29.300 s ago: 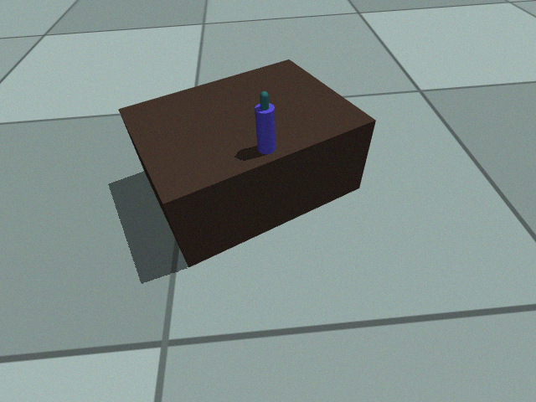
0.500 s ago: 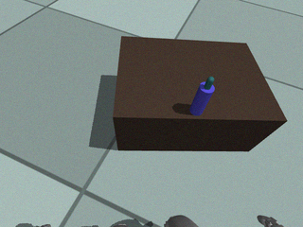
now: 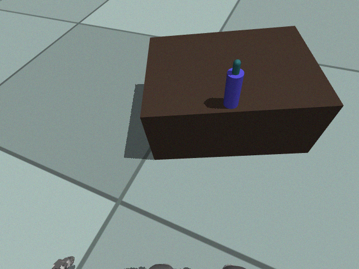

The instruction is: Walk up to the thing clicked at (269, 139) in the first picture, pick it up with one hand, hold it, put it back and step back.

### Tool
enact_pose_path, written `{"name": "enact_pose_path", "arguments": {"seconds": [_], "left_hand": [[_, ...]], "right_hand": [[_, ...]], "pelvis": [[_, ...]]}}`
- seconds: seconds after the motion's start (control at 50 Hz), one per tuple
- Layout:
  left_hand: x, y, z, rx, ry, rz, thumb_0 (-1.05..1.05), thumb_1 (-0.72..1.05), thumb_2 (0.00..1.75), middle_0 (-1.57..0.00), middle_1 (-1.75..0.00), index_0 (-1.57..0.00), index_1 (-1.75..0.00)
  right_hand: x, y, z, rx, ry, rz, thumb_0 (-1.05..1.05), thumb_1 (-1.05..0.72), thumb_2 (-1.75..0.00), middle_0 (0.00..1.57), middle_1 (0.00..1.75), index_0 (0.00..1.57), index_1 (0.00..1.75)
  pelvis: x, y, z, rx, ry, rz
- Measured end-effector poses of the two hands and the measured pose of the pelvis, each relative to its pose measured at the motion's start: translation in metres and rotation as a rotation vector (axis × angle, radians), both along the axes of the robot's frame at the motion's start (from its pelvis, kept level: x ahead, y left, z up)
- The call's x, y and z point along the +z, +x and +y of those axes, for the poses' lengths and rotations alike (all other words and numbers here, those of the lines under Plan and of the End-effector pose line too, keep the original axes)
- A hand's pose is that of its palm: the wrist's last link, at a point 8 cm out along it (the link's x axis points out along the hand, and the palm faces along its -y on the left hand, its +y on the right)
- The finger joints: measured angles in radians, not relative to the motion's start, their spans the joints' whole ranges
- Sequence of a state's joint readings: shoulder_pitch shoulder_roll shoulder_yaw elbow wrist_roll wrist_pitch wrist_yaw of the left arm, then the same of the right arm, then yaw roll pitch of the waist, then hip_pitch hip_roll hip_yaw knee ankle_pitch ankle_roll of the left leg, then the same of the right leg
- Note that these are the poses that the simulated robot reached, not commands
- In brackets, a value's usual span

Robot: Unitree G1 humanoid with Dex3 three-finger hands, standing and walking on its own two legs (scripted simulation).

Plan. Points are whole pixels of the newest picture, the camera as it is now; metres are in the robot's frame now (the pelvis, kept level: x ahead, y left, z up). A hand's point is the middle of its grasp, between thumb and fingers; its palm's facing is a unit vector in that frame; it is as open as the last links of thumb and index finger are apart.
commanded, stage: step back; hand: right
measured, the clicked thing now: (233, 84) +0.87 -0.21 -0.22
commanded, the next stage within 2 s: stand in 1.62 s
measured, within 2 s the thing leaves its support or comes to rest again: neither
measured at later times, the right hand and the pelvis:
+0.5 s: hand out of the picture -0.02 -0.31 -0.14, palm faces -0.02 +0.90 -0.43, open 7.4 cm; pelvis -0.18 -0.04 -0.02, yaw -1 degrees
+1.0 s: hand out of the picture -0.18 -0.29 -0.14, palm faces -0.04 +0.93 -0.37, open 7.4 cm; pelvis -0.21 -0.02 +0.00, yaw +3 degrees
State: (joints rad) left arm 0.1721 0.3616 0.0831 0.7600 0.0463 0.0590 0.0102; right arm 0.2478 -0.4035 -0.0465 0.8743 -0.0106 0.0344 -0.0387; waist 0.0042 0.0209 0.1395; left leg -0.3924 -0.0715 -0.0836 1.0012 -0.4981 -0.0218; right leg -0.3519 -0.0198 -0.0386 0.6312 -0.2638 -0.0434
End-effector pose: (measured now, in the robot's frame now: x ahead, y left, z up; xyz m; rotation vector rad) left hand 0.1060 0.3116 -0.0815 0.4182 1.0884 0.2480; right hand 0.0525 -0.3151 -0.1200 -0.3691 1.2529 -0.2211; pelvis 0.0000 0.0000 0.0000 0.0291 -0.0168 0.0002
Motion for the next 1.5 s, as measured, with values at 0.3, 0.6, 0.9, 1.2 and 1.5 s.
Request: {"name": "enact_pose_path", "arguments": {"seconds": [0.3,0.6,0.9,1.2,1.5], "left_hand": [[-0.036,-0.108,-0.015,0.056,-0.133,0.005,0.01,0.91,0.90,-0.20,-0.30,-0.20,-0.30],[-0.024,-0.275,-0.038,0.075,-0.026,0.151,0.01,0.90,0.90,-0.20,-0.30,-0.21,-0.30],[-0.022,-0.284,0.005,0.103,-0.032,0.103,0.01,0.91,0.90,-0.20,-0.30,-0.20,-0.30],[-0.024,-0.216,-0.050,0.061,-0.087,-0.001,0.01,0.91,0.90,-0.20,-0.30,-0.20,-0.30],[-0.033,-0.197,-0.019,0.122,-0.104,0.039,0.01,0.91,0.90,-0.20,-0.30,-0.20,-0.30]], "right_hand": [[0.035,-0.061,0.001,0.089,-0.065,-0.088,0.01,-0.90,-0.90,0.21,0.30,0.20,0.30],[0.012,-0.137,-0.041,0.033,0.014,-0.162,0.01,-0.90,-0.90,0.20,0.30,0.20,0.30],[0.009,-0.240,-0.005,0.009,0.037,0.020,0.01,-0.90,-0.90,0.21,0.30,0.20,0.30],[0.001,-0.186,-0.038,0.018,0.014,-0.006,0.01,-0.90,-0.90,0.20,0.30,0.20,0.30],[0.007,-0.126,0.001,0.074,0.019,-0.024,0.01,-0.90,-0.90,0.20,0.30,0.20,0.30]], "pelvis": [[0.000,-0.103,-0.007,0.032,-0.053,-0.013],[-0.006,-0.198,-0.040,-0.038,-0.021,-0.029],[0.001,-0.218,-0.015,0.045,-0.019,-0.019],[-0.003,-0.187,-0.043,0.056,-0.026,-0.028],[0.000,-0.161,-0.018,0.064,-0.032,-0.011]]}}
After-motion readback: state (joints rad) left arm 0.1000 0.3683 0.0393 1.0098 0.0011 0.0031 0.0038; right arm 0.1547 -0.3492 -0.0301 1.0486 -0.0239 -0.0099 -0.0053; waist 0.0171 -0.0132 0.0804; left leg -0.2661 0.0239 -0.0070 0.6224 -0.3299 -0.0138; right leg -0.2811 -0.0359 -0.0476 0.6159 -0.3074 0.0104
